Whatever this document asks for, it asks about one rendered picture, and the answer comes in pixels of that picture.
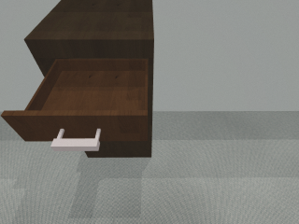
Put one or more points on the handle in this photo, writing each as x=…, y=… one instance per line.
x=76, y=144

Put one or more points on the cabinet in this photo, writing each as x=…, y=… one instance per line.
x=99, y=29

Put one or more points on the drawer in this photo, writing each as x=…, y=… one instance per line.
x=83, y=95

